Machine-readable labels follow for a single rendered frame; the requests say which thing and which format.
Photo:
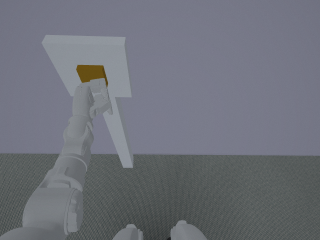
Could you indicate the left robot upper arm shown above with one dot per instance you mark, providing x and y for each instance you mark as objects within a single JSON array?
[{"x": 52, "y": 214}]

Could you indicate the robot left forearm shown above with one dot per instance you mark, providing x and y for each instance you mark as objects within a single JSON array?
[{"x": 73, "y": 161}]

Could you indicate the panel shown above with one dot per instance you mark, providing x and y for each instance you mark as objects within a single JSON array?
[{"x": 68, "y": 51}]

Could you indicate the left robot shin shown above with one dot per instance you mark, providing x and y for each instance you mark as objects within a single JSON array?
[{"x": 131, "y": 226}]

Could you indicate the robot right thigh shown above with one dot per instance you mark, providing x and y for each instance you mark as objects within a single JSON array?
[{"x": 186, "y": 232}]

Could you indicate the button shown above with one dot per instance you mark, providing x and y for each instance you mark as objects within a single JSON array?
[{"x": 91, "y": 72}]

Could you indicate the robot left hand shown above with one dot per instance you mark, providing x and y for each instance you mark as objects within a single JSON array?
[{"x": 83, "y": 99}]

